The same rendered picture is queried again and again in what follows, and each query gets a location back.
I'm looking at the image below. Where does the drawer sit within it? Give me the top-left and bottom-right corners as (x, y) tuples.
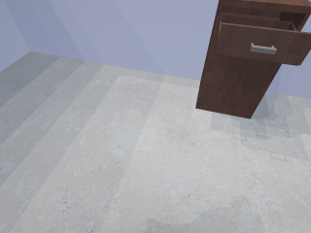
(214, 14), (311, 66)

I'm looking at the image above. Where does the handle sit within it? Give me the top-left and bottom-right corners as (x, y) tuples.
(250, 43), (277, 54)

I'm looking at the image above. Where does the cabinet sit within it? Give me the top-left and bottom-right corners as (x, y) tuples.
(195, 0), (311, 119)

